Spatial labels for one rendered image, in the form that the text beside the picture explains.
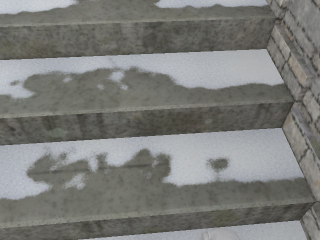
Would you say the robot right thigh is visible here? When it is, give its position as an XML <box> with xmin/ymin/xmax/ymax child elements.
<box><xmin>200</xmin><ymin>228</ymin><xmax>241</xmax><ymax>240</ymax></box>

